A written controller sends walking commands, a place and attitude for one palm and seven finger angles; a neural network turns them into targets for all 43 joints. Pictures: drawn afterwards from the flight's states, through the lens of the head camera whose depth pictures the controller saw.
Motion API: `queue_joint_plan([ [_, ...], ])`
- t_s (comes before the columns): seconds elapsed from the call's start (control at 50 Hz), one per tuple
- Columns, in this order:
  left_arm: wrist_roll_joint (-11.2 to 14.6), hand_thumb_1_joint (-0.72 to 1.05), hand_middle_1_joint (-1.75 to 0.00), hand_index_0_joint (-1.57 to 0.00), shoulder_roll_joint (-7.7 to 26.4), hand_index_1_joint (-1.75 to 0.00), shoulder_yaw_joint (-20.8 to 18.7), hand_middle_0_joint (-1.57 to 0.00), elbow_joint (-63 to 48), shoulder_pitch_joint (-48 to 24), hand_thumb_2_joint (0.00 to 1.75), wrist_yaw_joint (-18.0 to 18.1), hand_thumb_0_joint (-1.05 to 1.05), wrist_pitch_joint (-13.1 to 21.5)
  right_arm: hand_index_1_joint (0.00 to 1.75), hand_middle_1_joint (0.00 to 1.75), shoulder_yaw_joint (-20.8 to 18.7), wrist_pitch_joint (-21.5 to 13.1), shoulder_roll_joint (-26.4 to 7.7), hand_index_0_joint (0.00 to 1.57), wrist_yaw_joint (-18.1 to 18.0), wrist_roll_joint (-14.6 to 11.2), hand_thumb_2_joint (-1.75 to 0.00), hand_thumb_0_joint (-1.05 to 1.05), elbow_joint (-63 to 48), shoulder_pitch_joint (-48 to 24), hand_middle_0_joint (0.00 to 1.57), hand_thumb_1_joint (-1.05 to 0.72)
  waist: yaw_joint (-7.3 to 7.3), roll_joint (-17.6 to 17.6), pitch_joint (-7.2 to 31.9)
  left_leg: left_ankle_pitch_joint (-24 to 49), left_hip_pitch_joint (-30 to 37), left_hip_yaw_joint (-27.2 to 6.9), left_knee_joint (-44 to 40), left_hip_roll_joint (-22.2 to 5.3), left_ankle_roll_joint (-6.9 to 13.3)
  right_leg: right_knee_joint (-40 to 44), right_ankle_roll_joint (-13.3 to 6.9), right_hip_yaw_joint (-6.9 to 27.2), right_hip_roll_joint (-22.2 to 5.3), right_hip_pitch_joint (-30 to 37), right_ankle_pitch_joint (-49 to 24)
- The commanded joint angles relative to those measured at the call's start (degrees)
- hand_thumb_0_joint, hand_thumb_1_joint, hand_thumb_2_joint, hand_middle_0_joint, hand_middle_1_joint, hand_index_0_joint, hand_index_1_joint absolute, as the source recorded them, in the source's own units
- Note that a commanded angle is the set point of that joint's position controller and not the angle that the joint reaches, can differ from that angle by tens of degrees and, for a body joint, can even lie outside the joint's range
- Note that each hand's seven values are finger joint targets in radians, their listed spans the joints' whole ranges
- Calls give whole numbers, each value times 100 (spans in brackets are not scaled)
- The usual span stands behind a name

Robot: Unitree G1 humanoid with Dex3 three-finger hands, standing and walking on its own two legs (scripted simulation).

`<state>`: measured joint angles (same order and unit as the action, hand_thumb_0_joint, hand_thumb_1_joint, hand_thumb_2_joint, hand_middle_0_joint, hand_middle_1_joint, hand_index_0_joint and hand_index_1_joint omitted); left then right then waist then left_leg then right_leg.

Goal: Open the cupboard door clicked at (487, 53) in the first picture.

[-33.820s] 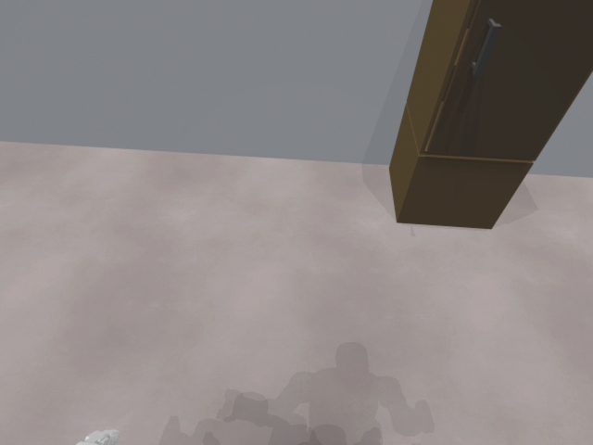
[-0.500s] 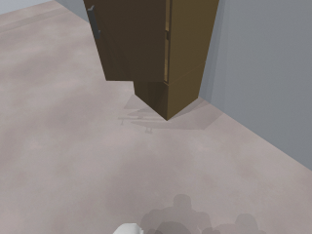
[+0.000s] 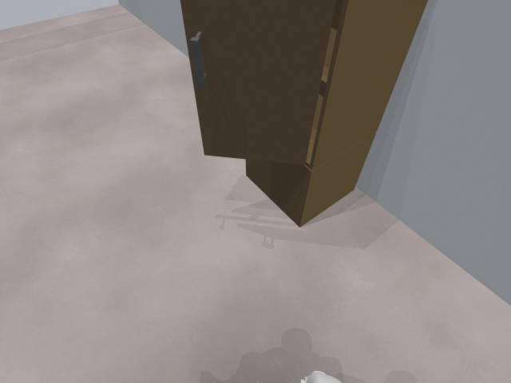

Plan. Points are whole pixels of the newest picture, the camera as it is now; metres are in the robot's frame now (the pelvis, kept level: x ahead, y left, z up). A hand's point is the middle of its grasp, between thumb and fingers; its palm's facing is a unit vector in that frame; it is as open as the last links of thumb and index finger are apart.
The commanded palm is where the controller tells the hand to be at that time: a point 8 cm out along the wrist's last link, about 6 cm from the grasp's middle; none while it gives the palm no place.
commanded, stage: take the last steps up to it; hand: left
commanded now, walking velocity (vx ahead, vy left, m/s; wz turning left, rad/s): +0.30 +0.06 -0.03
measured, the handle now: (200, 60) +0.90 +0.23 +0.05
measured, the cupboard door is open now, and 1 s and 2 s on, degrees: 45 45 45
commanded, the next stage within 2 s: come to a stop and stand still in 0.66 s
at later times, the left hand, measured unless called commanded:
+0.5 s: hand out of the picture +0.14 +0.19 -0.17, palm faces +0.10 -0.98 -0.17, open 7.3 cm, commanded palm none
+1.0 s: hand (171, 249) +0.41 +0.23 -0.17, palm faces -0.05 -0.97 -0.22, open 7.3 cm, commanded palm none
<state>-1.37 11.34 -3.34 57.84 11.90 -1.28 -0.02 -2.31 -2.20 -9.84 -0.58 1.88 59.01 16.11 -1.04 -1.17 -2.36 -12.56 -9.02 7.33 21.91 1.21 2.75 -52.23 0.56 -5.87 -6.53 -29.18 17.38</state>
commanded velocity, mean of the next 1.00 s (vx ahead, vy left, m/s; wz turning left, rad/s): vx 0.11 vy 0.04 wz -0.01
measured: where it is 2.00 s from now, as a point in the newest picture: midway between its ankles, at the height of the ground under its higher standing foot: (247, 368)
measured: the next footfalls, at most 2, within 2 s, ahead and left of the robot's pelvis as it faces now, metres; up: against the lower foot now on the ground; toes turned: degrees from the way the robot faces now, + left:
right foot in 0.14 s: +0.16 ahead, -0.11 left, +0.00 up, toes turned -8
left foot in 0.56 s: +0.36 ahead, +0.16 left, +0.00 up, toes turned +4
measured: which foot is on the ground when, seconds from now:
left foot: down 0.00-0.14, up 0.16-0.54, down 0.56-1.00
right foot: up 0.00-0.12, down 0.14-0.56, up 0.58-0.88, down 0.90-1.00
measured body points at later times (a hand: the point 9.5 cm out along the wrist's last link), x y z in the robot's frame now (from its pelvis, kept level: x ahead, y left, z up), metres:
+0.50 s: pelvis +0.19 +0.02 +0.00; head +0.21 +0.02 +0.45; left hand +0.14 +0.24 -0.16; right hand +0.26 -0.22 -0.15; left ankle +0.29 +0.16 -0.71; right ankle +0.12 -0.11 -0.74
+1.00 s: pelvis +0.33 +0.05 -0.01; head +0.34 +0.04 +0.44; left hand +0.42 +0.28 -0.15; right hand +0.32 -0.17 -0.17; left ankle +0.32 +0.16 -0.74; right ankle +0.35 -0.06 -0.74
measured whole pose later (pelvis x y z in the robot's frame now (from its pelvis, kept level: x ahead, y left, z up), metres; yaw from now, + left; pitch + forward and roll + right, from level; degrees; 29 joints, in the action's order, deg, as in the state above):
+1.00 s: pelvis +0.33 +0.05 -0.01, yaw -2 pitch +0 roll +1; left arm -0.7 10.5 -0.8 59.8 9.3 0.8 0.8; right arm -1.3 0.5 -8.6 -1.2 0.8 63.1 15.6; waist 1.6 -0.3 -1.5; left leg -15.8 -11.5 8.1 27.6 -0.8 0.8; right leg -30.9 -0.5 -3.6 -2.7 -16.6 14.3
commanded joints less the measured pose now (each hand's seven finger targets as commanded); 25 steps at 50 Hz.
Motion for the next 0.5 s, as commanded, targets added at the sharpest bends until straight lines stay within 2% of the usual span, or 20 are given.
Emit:
queue_joint_plan([
  [0.0,-9,90,-30,-20,206,-30,-46,-20,-459,-182,90,-8,0,84,30,30,-159,-104,-856,20,7,-10,-90,0,-80,309,20,-90,59,410,-287,-752,-445,-1171,-1378,-1675,847,958,-15,143,8,542,-200],
  [0.04,-22,90,-30,-20,224,-30,-58,-20,-486,-178,90,-10,0,117,30,30,-154,-88,-877,20,13,-12,-90,0,-9,346,20,-90,24,319,-281,-723,-478,-1083,-1073,-1605,765,1415,-7,29,156,1021,-226],
  [0.06,-22,90,-30,-20,294,-30,-86,-20,-420,35,90,1,0,150,30,30,-144,-80,-844,20,16,-20,-90,0,24,320,20,-90,-95,234,-213,-626,-538,-989,-730,-1494,645,1806,-27,0,228,1442,-388],
  [0.08,-28,90,-30,-20,390,-30,-118,-20,-298,389,90,16,0,181,30,30,-116,-77,-779,20,12,-40,-90,0,58,289,20,-90,-235,114,-129,-607,-750,-757,-184,-1225,445,2202,-77,19,274,2072,-436],
  [0.1,-48,90,-30,-20,654,-30,-195,-20,-134,937,90,40,0,247,30,30,-89,-93,-622,20,27,-81,-90,0,46,295,20,-90,-462,-372,72,-641,-1319,-313,952,-717,185,2727,-272,674,-122,3002,-16],
  [0.12,-51,90,-30,-20,1192,-30,-304,-20,51,1556,90,77,0,311,30,30,-54,-114,-372,20,74,-116,-90,0,-80,405,20,-90,-600,-1602,271,-1488,-2558,183,2554,-21,-145,3540,-891,2683,-1510,3979,231],
  [0.14,30,90,-30,-20,1358,-30,-323,-20,29,1772,90,128,0,300,30,30,-85,-88,-611,20,78,-82,-90,0,-225,214,20,-90,-643,-1482,372,-2301,-2870,-278,3801,-167,-190,4156,-1393,3637,-2153,3745,710],
  [0.16,36,90,-30,-20,1064,-30,-284,-20,-16,1434,90,194,0,310,30,30,-154,-57,-668,20,76,-69,-90,0,-232,-109,20,-90,-517,-1249,33,-1787,-3061,-690,4349,-398,-189,4254,-1375,3504,-2007,3214,824],
  [0.18,42,90,-30,-20,828,-30,-198,-20,-110,1066,90,211,0,320,30,30,-142,-51,-597,20,79,-66,-90,0,-229,-276,20,-90,-343,-844,-279,-1251,-3148,-866,4412,-625,-226,4288,-1297,3027,-1853,2711,734],
  [0.2,51,90,-30,-20,575,-30,-132,-20,-182,807,90,207,0,355,30,30,-132,-13,-484,20,105,-45,-90,0,-156,-233,20,-90,-162,-530,-296,-747,-2880,-878,4207,-751,-305,4321,-1104,2261,-1548,2336,250],
  [0.22,53,90,-30,-20,451,-30,-94,-20,-186,717,90,197,0,403,30,30,-105,35,-352,20,127,-32,-90,0,-77,-85,20,-90,-35,-439,-213,-460,-2593,-765,3981,-785,-379,4353,-975,1734,-1341,2096,-246],
  [0.24,46,90,-30,-20,397,-30,-85,-20,-152,691,90,192,0,450,30,30,-87,63,-264,20,143,-25,-90,0,-15,49,20,-90,40,-554,-88,-325,-2374,-667,3691,-796,-428,4339,-919,1366,-1198,2042,-652],
  [0.28,26,90,-30,-20,402,-30,-122,-20,-40,787,90,177,0,512,30,30,-94,85,-111,20,184,-32,-90,0,-32,34,20,-90,42,-460,3,-166,-2214,-447,3036,-730,-494,4291,-908,947,-1033,2145,-1322],
  [0.32,34,90,-30,-20,531,-30,-117,-20,84,890,90,151,0,522,30,30,-83,77,-86,20,223,-49,-90,0,-119,-150,20,-90,-19,-433,59,-13,-2200,-307,2495,-653,-528,4252,-910,837,-982,2366,-1475],
  [0.38,19,90,-30,-20,627,-30,-105,-20,272,1014,90,135,0,508,30,30,-91,39,-142,20,271,-59,-90,0,-305,-572,20,-90,-117,-762,-138,84,-2173,-206,1868,-568,-491,4184,-864,722,-989,2442,-1433],
  [0.42,4,90,-30,-20,696,-30,-115,-20,341,1046,90,147,0,478,30,30,-87,3,-185,20,285,-70,-90,0,-406,-774,20,-90,-137,-824,-205,30,-1953,-184,1518,-521,-438,4046,-826,736,-1070,2434,-1407],
  [0.44,0,90,-30,-20,732,-30,-124,-20,372,1021,90,158,0,454,30,30,-87,-20,-210,20,284,-71,-90,0,-425,-796,20,-90,-104,-828,-203,-1,-1762,-157,1281,-468,-402,3899,-778,687,-1065,2458,-1481],
  [0.46,2,90,-30,-20,745,-30,-133,-20,396,1043,90,161,0,428,30,30,-94,-41,-252,20,272,-66,-90,0,-402,-732,20,-90,-50,-619,-206,120,-1304,-63,986,-393,-376,3712,-710,673,-1016,2228,-1414],
  [0.48,23,90,-30,-20,750,-30,-146,-20,400,930,90,166,0,402,30,30,-104,-68,-318,20,240,-57,-90,0,-292,-417,20,-90,155,-476,-176,280,-652,63,640,-262,-343,3391,-618,479,-878,1920,-1461],
])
